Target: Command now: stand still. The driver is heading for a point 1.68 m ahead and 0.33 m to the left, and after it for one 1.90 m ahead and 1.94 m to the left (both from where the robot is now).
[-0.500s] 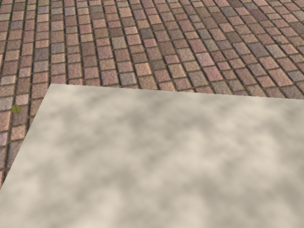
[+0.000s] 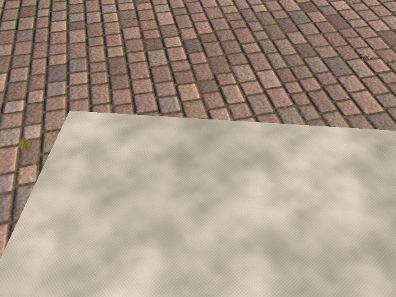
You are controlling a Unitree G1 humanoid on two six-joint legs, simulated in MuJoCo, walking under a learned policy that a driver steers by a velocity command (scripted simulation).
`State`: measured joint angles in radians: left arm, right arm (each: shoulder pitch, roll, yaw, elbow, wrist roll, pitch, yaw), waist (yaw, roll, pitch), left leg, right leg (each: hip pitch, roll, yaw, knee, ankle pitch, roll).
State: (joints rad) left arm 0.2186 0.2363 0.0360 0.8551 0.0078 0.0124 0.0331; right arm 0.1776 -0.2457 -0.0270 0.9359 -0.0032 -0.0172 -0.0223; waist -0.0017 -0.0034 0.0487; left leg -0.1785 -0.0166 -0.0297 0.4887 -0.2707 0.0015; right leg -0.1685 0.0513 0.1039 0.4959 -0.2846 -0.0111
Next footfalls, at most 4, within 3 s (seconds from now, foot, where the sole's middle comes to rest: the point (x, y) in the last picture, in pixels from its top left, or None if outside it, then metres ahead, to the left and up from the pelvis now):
0.90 left None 0.41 0.11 -0.77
1.40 right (213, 242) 0.71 -0.03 -0.77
1.90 left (126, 207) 0.86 0.31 -0.77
2.46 right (163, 141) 1.22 0.19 -0.77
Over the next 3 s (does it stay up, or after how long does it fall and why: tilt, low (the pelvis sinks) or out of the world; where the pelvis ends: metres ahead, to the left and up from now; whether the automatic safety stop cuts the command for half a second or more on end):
stays up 1.34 0.32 -0.01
